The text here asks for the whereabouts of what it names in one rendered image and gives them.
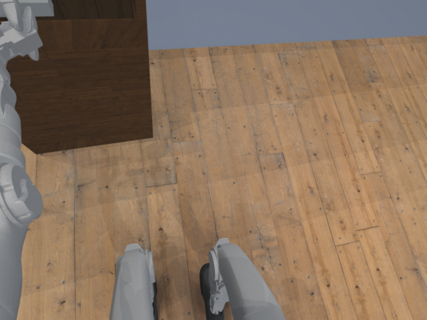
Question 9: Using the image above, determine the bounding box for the left robot forearm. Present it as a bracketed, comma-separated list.
[0, 62, 26, 172]

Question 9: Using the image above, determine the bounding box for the robot left hand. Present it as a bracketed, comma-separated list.
[0, 0, 43, 68]

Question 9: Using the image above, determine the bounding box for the right robot foot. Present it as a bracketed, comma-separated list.
[199, 263, 224, 320]

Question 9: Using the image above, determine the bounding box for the handle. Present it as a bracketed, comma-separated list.
[0, 0, 54, 17]

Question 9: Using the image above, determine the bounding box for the left robot upper arm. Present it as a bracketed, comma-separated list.
[0, 163, 43, 320]

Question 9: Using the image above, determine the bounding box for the cabinet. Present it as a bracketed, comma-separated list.
[0, 0, 153, 154]

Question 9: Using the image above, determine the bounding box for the right robot shin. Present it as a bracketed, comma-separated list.
[209, 238, 230, 314]

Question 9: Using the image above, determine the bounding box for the drawer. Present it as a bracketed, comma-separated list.
[0, 0, 134, 21]

